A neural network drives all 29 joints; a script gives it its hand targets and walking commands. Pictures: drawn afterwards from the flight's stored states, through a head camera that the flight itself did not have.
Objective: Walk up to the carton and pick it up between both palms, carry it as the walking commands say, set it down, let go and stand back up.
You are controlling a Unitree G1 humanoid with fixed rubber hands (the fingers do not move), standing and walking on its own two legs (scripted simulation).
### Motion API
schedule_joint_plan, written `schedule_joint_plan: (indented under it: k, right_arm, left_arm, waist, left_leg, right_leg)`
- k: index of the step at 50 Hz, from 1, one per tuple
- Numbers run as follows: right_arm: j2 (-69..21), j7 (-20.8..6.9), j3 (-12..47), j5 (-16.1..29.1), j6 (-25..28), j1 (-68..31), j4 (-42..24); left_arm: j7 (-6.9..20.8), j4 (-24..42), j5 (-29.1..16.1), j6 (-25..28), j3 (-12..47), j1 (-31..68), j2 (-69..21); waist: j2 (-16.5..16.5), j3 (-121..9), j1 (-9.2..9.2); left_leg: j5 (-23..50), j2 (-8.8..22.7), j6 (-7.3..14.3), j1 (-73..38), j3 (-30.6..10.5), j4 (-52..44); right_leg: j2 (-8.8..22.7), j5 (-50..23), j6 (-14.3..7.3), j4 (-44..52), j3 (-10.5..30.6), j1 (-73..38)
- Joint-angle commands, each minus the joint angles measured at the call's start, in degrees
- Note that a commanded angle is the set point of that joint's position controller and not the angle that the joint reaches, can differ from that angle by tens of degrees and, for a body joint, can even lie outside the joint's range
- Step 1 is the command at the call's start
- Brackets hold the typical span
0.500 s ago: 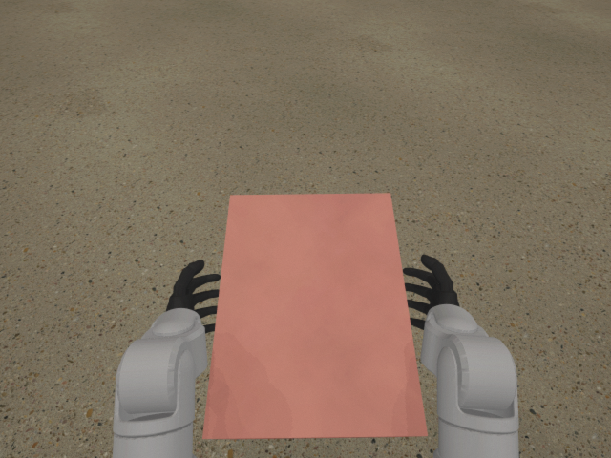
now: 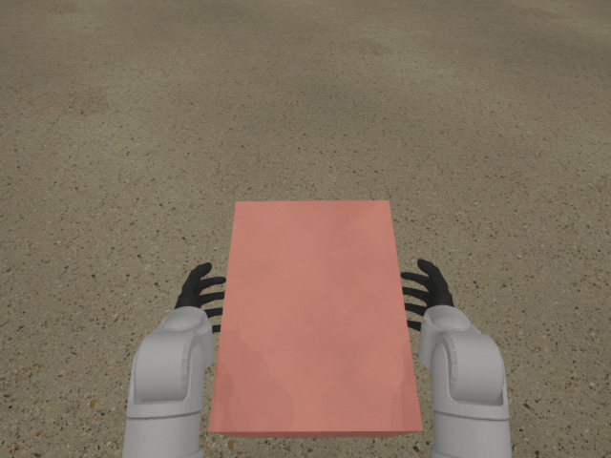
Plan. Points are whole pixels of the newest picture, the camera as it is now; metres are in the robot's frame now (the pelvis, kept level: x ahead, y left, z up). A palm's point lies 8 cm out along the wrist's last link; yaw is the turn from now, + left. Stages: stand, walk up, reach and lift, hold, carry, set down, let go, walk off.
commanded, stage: carry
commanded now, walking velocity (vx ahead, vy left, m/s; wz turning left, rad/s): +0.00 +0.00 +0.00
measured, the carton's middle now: (313, 320) +0.31 +0.00 -0.01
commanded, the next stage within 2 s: none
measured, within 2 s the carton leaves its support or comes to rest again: neither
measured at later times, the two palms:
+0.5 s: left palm (185, 322) +0.25 +0.15 +0.07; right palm (433, 317) +0.26 -0.15 +0.08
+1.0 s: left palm (191, 317) +0.26 +0.15 +0.08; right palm (438, 312) +0.27 -0.16 +0.08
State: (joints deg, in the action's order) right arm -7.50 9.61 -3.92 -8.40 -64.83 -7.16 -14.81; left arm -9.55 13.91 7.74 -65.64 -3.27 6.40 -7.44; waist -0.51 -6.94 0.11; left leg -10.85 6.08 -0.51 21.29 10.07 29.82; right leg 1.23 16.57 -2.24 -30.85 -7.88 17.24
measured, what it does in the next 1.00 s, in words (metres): stands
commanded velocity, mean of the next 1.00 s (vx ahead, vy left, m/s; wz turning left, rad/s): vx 0.00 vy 0.00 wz -0.06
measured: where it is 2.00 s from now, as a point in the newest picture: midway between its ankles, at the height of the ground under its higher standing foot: outside the picture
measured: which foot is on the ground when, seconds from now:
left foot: down 0.00-1.00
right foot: down 0.00-1.00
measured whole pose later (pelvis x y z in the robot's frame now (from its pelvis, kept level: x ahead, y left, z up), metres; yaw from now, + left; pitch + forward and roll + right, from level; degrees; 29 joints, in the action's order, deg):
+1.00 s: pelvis +0.01 -0.01 +0.00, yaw +0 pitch +3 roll +0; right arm -7.3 10.6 -3.2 -6.3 -60.4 -4.9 -16.5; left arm -10.4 16.2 5.4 -61.2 -3.1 4.0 -7.3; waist -0.6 -6.3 -0.3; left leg -11.0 6.0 -1.0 20.3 9.7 29.4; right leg 1.2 17.2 -2.5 -30.9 -8.3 16.3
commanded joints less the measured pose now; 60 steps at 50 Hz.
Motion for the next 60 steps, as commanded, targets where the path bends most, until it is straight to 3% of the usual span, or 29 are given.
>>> schedule_joint_plan:
  k: [1,46,48,51,53,57,60]
  right_arm:
    - [-51.6,-14.2,31.1,19.7,3.4,-22.4,-5.8]
    - [-44.7,-13.0,28.3,17.3,8.0,-20.6,-2.6]
    - [-48.9,-12.2,33.0,21.2,6.6,-22.2,-12.6]
    - [-46.5,-11.6,31.9,19.4,3.5,-16.4,-8.6]
    - [-47.3,-11.8,32.7,19.9,2.5,-16.4,-9.8]
    - [-49.9,-12.2,34.7,21.5,0.8,-18.0,-12.8]
    - [-51.8,-12.2,36.3,23.0,-0.9,-18.5,-15.7]
  left_arm:
    - [14.1,8.5,-19.8,4.7,30.9,25.7,-51.1]
    - [13.1,5.1,-17.5,9.3,27.7,23.4,-44.7]
    - [12.4,15.4,-21.6,7.8,32.2,25.0,-48.6]
    - [12.2,11.6,-20.5,4.5,31.5,19.9,-46.1]
    - [12.5,13.2,-21.2,3.3,32.8,20.1,-46.7]
    - [12.7,16.7,-22.3,1.4,34.7,21.9,-49.1]
    - [12.5,19.8,-23.4,-0.4,36.1,22.2,-51.0]
  waist:
    - [0.3,-12.6,-0.01]
    - [0.5,-11.9,-0.08]
    - [1.3,-11.8,-0.15]
    - [2.9,-13.4,-0.06]
    - [3.4,-12.6,-0.01]
    - [3.5,-11.2,0.11]
    - [1.2,-11.7,-0.05]
  left_leg:
    - [5.1,4.5,0.8,-8.5,-6.2,-3.2]
    - [7.1,4.2,0.8,-9.7,-6.4,-4.3]
    - [7.4,4.4,0.4,-9.2,-5.4,-2.2]
    - [8.0,4.2,-0.2,-8.1,-3.0,2.0]
    - [6.9,4.1,-0.7,-6.9,-1.9,4.0]
    - [5.1,4.7,-0.8,-6.3,-2.0,5.6]
    - [6.4,7.2,0.0,-7.6,-3.5,3.9]
  right_leg:
    - [7.9,-7.4,-2.2,7.1,7.8,-1.0]
    - [8.1,-11.1,-1.6,7.3,6.4,-3.0]
    - [8.4,-14.4,-1.6,5.9,7.0,-2.4]
    - [9.4,-22.8,-2.2,3.5,8.5,-3.5]
    - [10.1,-25.8,-2.8,2.6,10.1,-2.5]
    - [9.9,-23.7,-3.6,1.4,12.7,1.3]
    - [7.8,-19.0,-3.0,-1.5,12.0,4.0]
